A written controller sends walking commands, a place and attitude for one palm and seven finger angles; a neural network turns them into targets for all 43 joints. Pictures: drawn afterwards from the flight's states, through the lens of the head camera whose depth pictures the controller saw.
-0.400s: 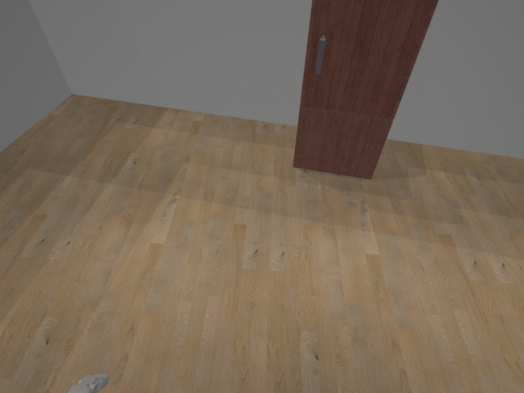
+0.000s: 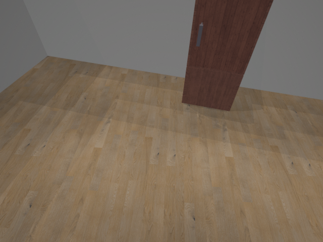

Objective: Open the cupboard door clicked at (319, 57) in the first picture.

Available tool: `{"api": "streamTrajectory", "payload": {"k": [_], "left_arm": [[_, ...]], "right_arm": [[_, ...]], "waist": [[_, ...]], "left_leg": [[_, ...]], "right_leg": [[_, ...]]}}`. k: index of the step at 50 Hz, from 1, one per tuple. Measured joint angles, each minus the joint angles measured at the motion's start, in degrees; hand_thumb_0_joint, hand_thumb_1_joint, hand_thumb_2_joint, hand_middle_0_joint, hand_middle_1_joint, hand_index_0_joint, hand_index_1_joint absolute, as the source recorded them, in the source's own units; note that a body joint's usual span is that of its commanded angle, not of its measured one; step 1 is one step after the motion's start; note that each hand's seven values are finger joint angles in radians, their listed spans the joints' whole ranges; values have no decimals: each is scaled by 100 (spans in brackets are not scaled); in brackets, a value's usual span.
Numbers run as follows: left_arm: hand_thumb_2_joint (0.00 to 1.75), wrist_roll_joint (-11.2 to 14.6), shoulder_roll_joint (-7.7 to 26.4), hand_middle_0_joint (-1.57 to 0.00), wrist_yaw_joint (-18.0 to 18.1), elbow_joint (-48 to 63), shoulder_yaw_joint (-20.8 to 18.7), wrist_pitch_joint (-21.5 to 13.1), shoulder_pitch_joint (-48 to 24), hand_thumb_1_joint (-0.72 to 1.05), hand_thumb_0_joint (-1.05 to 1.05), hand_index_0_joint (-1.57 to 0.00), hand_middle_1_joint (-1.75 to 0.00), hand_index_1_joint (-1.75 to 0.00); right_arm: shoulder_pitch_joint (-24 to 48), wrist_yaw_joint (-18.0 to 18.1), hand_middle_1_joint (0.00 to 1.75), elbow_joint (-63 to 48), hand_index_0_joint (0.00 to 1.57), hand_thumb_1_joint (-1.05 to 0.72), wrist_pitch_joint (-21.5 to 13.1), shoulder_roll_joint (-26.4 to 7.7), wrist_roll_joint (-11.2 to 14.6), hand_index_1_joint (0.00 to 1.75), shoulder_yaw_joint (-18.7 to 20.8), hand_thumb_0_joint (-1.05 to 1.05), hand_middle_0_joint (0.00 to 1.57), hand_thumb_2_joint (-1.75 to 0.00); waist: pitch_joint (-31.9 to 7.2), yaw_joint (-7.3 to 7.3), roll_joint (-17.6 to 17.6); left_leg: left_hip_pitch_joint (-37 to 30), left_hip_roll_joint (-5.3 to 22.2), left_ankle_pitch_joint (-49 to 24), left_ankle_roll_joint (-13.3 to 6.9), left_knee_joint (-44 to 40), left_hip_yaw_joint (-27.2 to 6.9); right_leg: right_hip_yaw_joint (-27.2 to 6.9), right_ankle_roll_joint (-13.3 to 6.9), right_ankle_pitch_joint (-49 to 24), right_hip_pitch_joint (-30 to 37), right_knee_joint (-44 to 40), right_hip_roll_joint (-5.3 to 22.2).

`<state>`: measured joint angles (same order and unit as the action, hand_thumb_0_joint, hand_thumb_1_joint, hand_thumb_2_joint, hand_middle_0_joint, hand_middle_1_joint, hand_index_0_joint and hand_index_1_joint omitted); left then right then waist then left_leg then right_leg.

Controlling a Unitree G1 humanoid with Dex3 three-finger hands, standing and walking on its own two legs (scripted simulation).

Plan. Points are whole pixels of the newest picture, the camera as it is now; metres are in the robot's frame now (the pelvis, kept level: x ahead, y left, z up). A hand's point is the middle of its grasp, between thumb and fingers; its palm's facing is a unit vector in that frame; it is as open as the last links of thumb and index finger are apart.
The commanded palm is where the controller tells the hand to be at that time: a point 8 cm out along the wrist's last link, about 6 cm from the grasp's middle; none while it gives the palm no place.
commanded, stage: stand and wait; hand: left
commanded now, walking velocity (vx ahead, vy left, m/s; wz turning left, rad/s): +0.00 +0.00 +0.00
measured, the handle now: (199, 34) +1.39 -0.17 -0.09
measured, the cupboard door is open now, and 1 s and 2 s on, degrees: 0 0 0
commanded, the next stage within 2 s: look at it before walking up in 0.46 s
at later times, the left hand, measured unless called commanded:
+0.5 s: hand out of the picture +0.06 +0.25 -0.15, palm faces -0.03 -0.94 -0.33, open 7.4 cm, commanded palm none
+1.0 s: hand out of the picture +0.06 +0.25 -0.15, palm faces -0.03 -0.94 -0.33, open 7.4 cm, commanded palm none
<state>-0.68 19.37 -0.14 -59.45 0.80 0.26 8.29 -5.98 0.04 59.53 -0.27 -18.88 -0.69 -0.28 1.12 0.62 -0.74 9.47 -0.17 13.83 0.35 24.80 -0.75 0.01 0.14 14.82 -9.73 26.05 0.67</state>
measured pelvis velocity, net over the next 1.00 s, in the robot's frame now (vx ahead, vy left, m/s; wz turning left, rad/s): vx -0.01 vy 0.00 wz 0.00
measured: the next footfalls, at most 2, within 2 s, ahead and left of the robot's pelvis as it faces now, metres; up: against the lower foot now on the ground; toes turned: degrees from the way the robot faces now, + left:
none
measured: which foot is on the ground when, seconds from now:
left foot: down 0.00-1.00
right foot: down 0.00-1.00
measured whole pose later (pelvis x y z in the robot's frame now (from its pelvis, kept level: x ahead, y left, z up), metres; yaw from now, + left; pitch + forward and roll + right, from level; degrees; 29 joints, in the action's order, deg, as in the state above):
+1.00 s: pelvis -0.01 +0.00 +0.00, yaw +0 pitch -2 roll +0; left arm -0.7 19.8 -0.2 -62.6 0.8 -0.3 8.1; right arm -6.5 -0.2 63.7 -0.5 -19.3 -0.3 -0.4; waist 1.6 0.4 -0.6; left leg 8.3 0.1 11.1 0.5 21.0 -0.8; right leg 0.0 0.1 11.9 -8.4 21.9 0.5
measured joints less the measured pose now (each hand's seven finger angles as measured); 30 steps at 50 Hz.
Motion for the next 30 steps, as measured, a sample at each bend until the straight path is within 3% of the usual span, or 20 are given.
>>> {"api": "streamTrajectory", "payload": {"k": [30], "left_arm": [[90,-6,37,-21,-15,-283,-4,-40,-45,90,0,-20,-30,-30]], "right_arm": [[-133,-33,30,414,20,-91,-4,-28,26,30,-8,1,20,-90]], "waist": [[34,-41,14]], "left_leg": [[-31,28,-277,19,-290,-6]], "right_leg": [[6,-9,-293,42,-318,-26]]}}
